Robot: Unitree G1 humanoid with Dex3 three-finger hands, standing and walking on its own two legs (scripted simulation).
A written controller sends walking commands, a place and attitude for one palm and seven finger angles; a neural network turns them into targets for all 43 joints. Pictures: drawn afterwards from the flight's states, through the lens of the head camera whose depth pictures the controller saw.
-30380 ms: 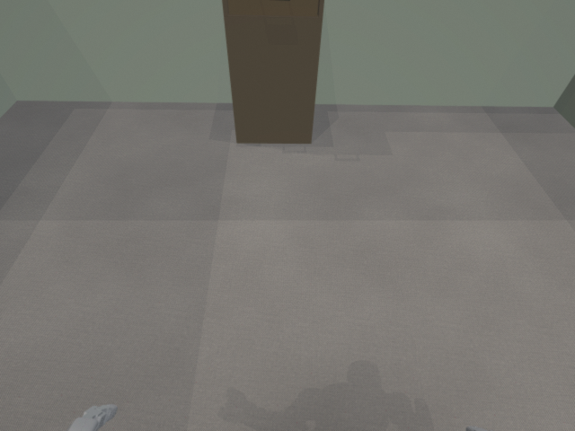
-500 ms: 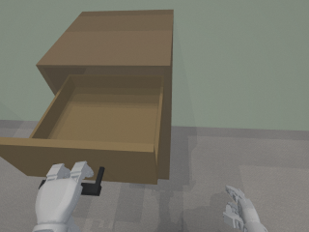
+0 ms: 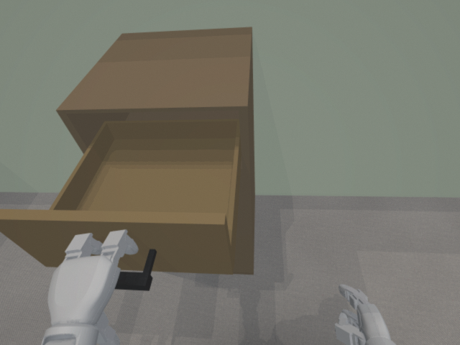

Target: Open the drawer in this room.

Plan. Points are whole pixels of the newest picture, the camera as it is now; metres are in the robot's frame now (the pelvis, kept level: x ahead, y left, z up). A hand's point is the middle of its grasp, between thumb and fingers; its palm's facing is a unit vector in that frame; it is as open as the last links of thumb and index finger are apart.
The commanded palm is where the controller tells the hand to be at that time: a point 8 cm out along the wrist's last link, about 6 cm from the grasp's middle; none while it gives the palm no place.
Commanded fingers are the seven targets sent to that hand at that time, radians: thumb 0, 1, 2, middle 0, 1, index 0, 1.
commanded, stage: lift the hand off the handle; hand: left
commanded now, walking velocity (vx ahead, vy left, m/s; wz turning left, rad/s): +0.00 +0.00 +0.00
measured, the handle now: (112, 267) +0.22 +0.24 +0.04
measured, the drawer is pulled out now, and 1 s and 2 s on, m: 0.29 0.29 0.29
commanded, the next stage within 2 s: draw the hand back to the body in 1.04 s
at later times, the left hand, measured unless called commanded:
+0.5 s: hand (84, 270) +0.18 +0.23 +0.12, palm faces +0.11 -0.11 -0.99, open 13.6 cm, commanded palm +0.15 +0.22 +0.18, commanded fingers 0.00 -0.50 0.30 -0.30 -1.20 -0.30 -1.20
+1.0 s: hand (74, 231) +0.20 +0.22 +0.19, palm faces +0.21 -0.11 -0.97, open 13.8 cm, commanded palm +0.16 +0.21 +0.24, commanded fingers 0.00 -0.50 0.30 -0.30 -1.20 -0.30 -1.20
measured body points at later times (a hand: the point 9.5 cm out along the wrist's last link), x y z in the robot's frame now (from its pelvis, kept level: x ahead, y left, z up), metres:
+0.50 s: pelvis +0.00 +0.00 +0.02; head +0.00 -0.04 +0.47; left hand +0.17 +0.23 +0.17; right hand +0.24 -0.19 -0.07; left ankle -0.02 +0.12 -0.71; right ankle +0.01 -0.10 -0.71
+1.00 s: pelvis +0.01 +0.01 +0.03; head -0.01 -0.05 +0.47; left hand +0.19 +0.22 +0.24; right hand +0.25 -0.17 -0.06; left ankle -0.02 +0.12 -0.71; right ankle +0.01 -0.10 -0.71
